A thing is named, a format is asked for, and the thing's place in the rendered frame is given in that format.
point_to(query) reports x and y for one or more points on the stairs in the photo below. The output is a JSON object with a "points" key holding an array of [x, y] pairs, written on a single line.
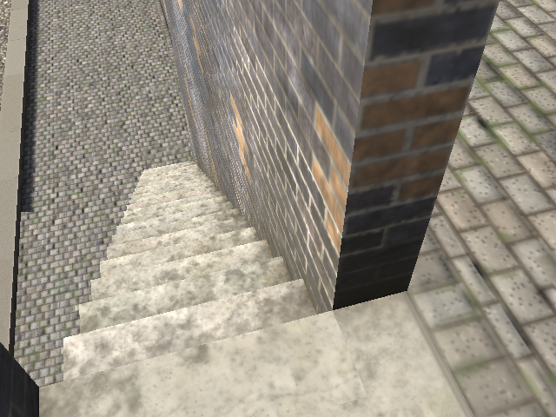
{"points": [[184, 270]]}

